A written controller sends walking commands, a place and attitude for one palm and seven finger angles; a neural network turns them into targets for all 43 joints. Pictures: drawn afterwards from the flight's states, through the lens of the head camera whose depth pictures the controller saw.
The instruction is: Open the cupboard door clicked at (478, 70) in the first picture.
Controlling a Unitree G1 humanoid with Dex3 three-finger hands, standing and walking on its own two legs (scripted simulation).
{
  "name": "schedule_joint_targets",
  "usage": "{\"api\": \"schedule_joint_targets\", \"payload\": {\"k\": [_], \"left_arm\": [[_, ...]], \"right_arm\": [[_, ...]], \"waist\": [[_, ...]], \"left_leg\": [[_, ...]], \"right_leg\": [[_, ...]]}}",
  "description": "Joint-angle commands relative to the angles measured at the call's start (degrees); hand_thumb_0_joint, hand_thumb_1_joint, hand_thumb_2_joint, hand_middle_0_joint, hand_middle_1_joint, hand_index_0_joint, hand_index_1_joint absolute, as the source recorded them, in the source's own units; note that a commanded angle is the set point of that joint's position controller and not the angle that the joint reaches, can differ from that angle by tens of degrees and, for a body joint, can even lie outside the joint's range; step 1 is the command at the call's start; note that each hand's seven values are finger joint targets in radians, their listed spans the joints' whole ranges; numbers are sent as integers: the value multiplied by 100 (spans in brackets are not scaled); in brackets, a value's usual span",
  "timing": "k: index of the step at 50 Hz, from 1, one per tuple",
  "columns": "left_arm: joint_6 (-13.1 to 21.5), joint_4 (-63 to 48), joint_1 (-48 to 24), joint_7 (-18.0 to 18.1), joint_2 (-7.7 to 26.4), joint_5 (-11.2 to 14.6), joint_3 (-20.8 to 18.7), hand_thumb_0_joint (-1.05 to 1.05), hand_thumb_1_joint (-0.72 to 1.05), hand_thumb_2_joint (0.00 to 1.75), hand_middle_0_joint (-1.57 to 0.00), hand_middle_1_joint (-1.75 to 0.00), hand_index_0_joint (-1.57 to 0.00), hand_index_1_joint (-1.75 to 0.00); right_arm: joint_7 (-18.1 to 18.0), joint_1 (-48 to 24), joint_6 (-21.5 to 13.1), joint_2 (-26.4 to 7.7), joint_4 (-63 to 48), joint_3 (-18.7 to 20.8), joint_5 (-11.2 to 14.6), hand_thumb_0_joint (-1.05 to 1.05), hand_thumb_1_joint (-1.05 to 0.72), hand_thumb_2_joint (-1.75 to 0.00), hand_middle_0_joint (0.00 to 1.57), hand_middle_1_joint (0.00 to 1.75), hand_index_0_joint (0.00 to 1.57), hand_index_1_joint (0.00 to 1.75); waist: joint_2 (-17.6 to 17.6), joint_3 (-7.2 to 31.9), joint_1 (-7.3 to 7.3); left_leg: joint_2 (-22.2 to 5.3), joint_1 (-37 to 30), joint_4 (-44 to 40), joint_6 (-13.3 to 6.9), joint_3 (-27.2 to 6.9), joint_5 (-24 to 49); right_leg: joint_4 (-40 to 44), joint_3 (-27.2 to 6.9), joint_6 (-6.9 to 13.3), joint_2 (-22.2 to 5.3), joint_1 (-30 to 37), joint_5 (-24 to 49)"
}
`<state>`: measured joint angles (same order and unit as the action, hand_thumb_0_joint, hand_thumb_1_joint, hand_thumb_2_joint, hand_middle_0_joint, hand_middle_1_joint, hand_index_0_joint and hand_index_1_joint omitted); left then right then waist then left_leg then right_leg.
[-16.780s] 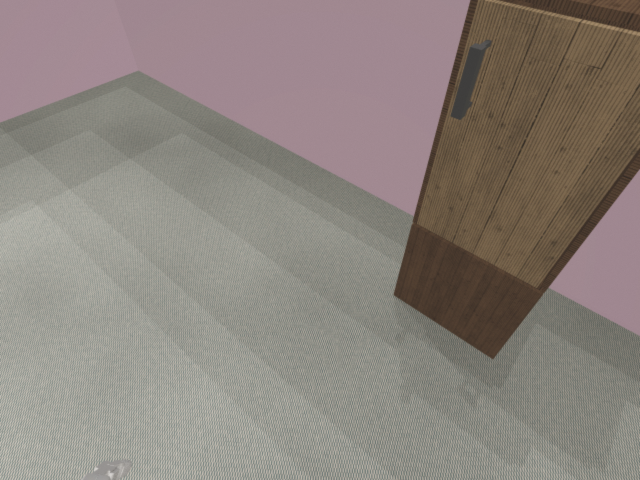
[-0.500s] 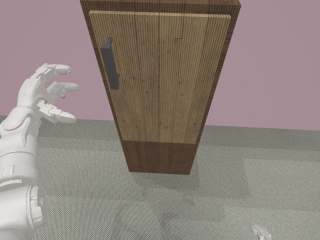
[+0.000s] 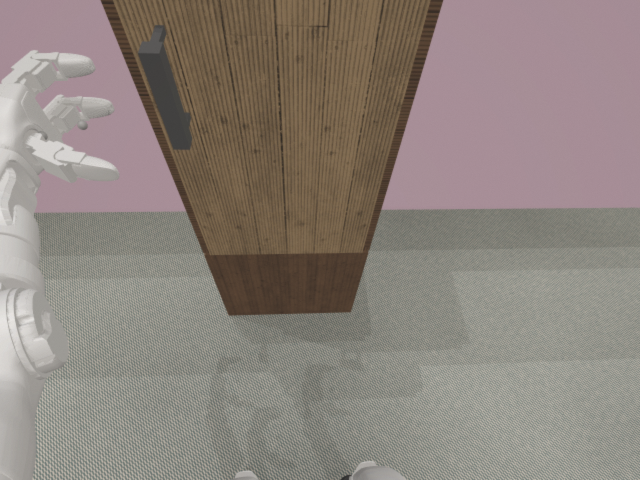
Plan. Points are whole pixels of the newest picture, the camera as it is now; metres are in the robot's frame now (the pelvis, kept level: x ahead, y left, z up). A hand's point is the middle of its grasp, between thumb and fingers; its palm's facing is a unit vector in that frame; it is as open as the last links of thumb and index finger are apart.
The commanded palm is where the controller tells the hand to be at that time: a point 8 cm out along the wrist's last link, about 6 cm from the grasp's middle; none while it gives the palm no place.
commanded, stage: move the hooked fingers beside the handle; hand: left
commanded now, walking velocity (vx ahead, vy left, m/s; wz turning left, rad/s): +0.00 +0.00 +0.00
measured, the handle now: (171, 91) +0.58 +0.15 +0.14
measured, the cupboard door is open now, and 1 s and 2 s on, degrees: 0 0 0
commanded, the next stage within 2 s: none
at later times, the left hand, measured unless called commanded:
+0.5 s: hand (96, 113) +0.53 +0.23 +0.14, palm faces -0.02 -1.00 -0.01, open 14.0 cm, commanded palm +0.50 +0.29 +0.14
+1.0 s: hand (106, 111) +0.54 +0.23 +0.14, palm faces -0.03 -1.00 -0.01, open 14.0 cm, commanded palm +0.52 +0.28 +0.14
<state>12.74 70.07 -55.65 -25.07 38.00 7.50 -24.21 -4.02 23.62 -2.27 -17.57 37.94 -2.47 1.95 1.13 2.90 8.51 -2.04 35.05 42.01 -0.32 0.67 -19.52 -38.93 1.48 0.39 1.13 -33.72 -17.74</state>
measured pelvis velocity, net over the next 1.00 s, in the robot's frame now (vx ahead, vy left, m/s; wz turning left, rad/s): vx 0.01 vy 0.01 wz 0.00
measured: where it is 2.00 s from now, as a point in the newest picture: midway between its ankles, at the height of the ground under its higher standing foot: outside the picture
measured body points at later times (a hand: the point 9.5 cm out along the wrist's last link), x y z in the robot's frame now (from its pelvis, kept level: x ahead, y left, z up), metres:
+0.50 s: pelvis +0.02 +0.01 +0.00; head +0.11 +0.02 +0.44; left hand +0.52 +0.29 +0.15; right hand +0.00 -0.25 -0.11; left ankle +0.01 +0.11 -0.71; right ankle +0.01 -0.12 -0.71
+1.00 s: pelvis +0.01 +0.01 -0.01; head +0.12 +0.02 +0.43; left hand +0.53 +0.28 +0.14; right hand +0.02 -0.27 -0.11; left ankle +0.01 +0.11 -0.71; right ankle +0.01 -0.12 -0.71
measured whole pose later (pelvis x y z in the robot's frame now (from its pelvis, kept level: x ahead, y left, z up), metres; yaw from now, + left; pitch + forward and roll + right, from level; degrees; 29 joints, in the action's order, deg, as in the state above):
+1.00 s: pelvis +0.01 +0.01 -0.01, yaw +0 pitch +17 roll -3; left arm 12.2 73.5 -62.5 -22.1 39.7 4.3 -23.8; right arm -2.7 22.5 0.6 -17.1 35.5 -2.8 0.7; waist 1.2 3.8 10.9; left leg -2.3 41.5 46.0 -0.5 -0.2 -21.8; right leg -41.2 2.2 0.1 1.4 -39.2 -19.3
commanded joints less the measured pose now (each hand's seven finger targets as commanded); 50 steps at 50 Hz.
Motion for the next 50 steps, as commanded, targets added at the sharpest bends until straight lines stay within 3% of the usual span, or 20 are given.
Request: {"api": "schedule_joint_targets", "payload": {"k": [1, 3, 5, 6, 7, 8, 10, 13, 17, 18, 20, 24, 29, 33, 34, 41, 44, 45, 47, 50], "left_arm": [[229, -704, -2875, -107, 1596, 92, -96, 0, -50, 30, -30, -120, -30, -120], [144, -617, -3042, -68, 1865, -24, -182, 0, -50, 30, -30, -120, -30, -120], [181, -777, -3329, 5, 1703, -106, -16, 0, -50, 30, -30, -120, -30, -120], [267, -964, -3453, 48, 1585, -95, 24, 0, -50, 30, -30, -120, -30, -120], [321, -970, -3447, 96, 1816, -121, -178, 0, -50, 30, -30, -120, -30, -120], [367, -1020, -3613, 121, 1775, -127, -123, 0, -50, 30, -30, -120, -30, -120], [389, -929, -3501, 142, 1757, -93, -226, 0, -50, 30, -30, -120, -30, -120], [316, -753, -3197, 150, 1700, -134, -232, 0, -50, 30, -30, -120, -30, -120], [283, -1135, -2701, 235, 1851, -175, -463, 0, -50, 30, -30, -120, -30, -120], [299, -1272, -2536, 256, 2119, -170, -725, 0, -50, 30, -30, -120, -30, -120], [332, -1542, -2374, 247, 2064, -114, -714, 0, -50, 30, -30, -120, -30, -120], [355, -1747, -2231, 190, 1797, -17, -560, 0, -50, 30, -30, -120, -30, -120], [186, -1382, -2459, 35, 1316, 57, -110, 0, -50, 30, -30, -120, -30, -120], [243, -1420, -2847, 32, 1132, 89, 98, 0, -50, 30, -30, -120, -30, -120], [240, -1341, -2963, 47, 1014, 106, 173, 0, -50, 30, -30, -120, -30, -120], [294, -1034, -3474, 219, 1457, -39, 6, 0, -50, 30, -30, -120, -30, -120], [308, -891, -3591, 309, 1642, -198, -29, 0, -50, 30, -30, -120, -30, -120], [330, -916, -3651, 323, 1743, -206, -87, 0, -50, 30, -30, -120, -30, -120], [400, -1068, -3593, 312, 1916, -202, -246, 0, -50, 30, -30, -120, -30, -120], [365, -995, -3472, 266, 1820, -211, -197, 0, -50, 30, -30, -120, -30, -120]], "right_arm": [[-99, 723, -92, -1016, -377, 322, 5, 0, -90, -90, 20, 30, 20, 30], [-102, 812, -46, -1054, -365, 319, -6, 0, -90, -90, 20, 30, 20, 30], [-87, 889, -31, -1030, -350, 332, -39, 0, -90, -90, 20, 30, 20, 30], [-69, 947, -32, -1005, -348, 339, -71, 0, -90, -90, 20, 30, 20, 30], [-53, 1007, -12, -1031, -335, 357, -91, 0, -90, -90, 20, 30, 20, 30], [-42, 1038, 1, -1033, -321, 350, -101, 0, -90, -90, 20, 30, 20, 30], [-9, 1111, 22, -1027, -317, 371, -126, 0, -90, -90, 20, 30, 20, 30], [30, 1158, 98, -1022, -341, 366, -139, 0, -90, -90, 20, 30, 20, 30], [110, 1177, 207, -997, -510, 403, -163, 0, -90, -90, 20, 30, 20, 30], [122, 1171, 234, -1004, -560, 414, -171, 0, -90, -90, 20, 30, 20, 30], [146, 1084, 291, -977, -662, 422, -136, 0, -90, -90, 20, 30, 20, 30], [153, 980, 360, -950, -702, 442, -93, 0, -90, -90, 20, 30, 20, 30], [99, 899, 374, -932, -589, 414, -55, 0, -90, -90, 20, 30, 20, 30], [56, 856, 319, -926, -480, 394, -61, 0, -90, -90, 20, 30, 20, 30], [53, 860, 301, -921, -458, 390, -71, 0, -90, -90, 20, 30, 20, 30], [-3, 846, 213, -956, -404, 314, -82, 0, -90, -90, 20, 30, 20, 30], [17, 876, 200, -959, -404, 294, -98, 0, -90, -90, 20, 30, 20, 30], [22, 909, 196, -974, -414, 293, -103, 0, -90, -90, 20, 30, 20, 30], [30, 974, 206, -979, -471, 305, -121, 0, -90, -90, 20, 30, 20, 30], [53, 1000, 236, -972, -485, 312, -122, 0, -90, -90, 20, 30, 20, 30]], "waist": [[269, 2069, 116], [337, 1996, 144], [592, 2109, 229], [807, 2305, 215], [862, 2505, 185], [856, 2586, 263], [710, 2704, 236], [772, 2686, 140], [823, 3033, -75], [827, 3120, -198], [752, 3054, -216], [699, 2765, -149], [687, 2202, 70], [803, 2235, 198], [593, 2225, 262], [611, 2321, 328], [915, 2516, 328], [829, 2581, 323], [861, 3050, 230], [963, 3017, 219]], "left_leg": [[143, -1105, -327, -218, -190, 1338], [122, -963, -333, -215, -209, 1230], [97, -1191, -290, -190, -254, 1373], [99, -1428, -242, -168, -285, 1660], [57, -1590, -195, -136, -325, 1770], [45, -1665, -170, -129, -352, 1832], [30, -1689, -139, -129, -348, 1944], [19, -1675, -99, -104, -330, 2196], [7, -1814, -34, -94, -262, 2844], [9, -1754, -18, -91, -229, 2950], [20, -1685, -18, -121, -156, 2972], [7, -1736, -51, -142, -157, 2971], [32, -1593, -109, -168, -159, 2438], [25, -1770, -69, -149, -253, 2309], [25, -1725, -66, -161, -276, 2186], [89, -1375, 28, -188, -309, 1950], [74, -1436, 84, -152, -323, 1927], [68, -1422, 91, -151, -350, 1966], [61, -1580, 123, -133, -365, 2319], [49, -1592, 140, -129, -312, 2283]], "right_leg": [[400, -89, 27, 92, 699, 1535], [407, -94, 8, 76, 584, 1403], [375, -52, 15, 85, 333, 1356], [312, -14, 49, 112, 284, 1462], [294, -9, 44, 125, 204, 1451], [283, -2, 37, 138, 138, 1442], [252, 23, 36, 164, 213, 1539], [187, 54, 48, 168, 182, 1687], [93, 66, 47, 191, 456, 2162], [66, 50, 55, 187, 648, 2327], [80, 24, 49, 206, 805, 2528], [134, 37, 43, 226, 754, 2518], [248, 45, 43, 197, 454, 2201], [252, 56, 52, 180, 197, 1955], [248, 71, 42, 184, 187, 1885], [150, -2, 36, 122, 223, 1811], [112, -12, 28, 122, 98, 1705], [96, -13, 29, 131, 150, 1741], [12, -7, 32, 145, 369, 2005], [38, 3, 29, 166, 308, 1990]]}}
